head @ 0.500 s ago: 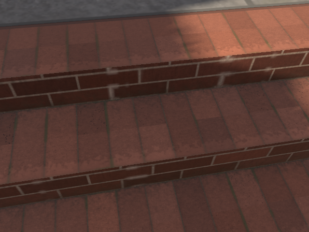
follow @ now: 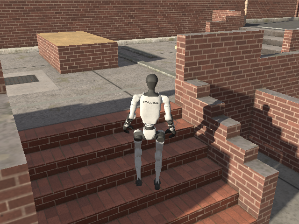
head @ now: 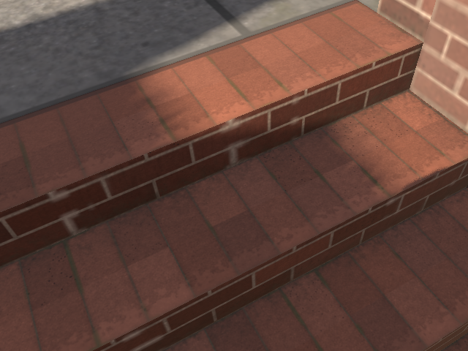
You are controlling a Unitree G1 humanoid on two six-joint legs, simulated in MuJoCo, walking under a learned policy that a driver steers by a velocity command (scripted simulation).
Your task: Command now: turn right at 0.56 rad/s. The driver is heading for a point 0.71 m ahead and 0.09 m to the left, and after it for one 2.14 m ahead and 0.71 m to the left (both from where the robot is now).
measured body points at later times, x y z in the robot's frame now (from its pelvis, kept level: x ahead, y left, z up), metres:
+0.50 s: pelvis +0.04 +0.03 +0.02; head +0.04 +0.07 +0.47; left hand +0.18 +0.26 -0.10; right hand +0.07 -0.22 -0.09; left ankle +0.00 +0.14 -0.72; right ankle +0.02 -0.09 -0.63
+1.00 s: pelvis +0.25 -0.10 +0.06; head +0.29 -0.12 +0.51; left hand +0.43 +0.16 +0.01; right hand +0.43 -0.33 -0.07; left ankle +0.07 +0.03 -0.50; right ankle +0.32 -0.21 -0.56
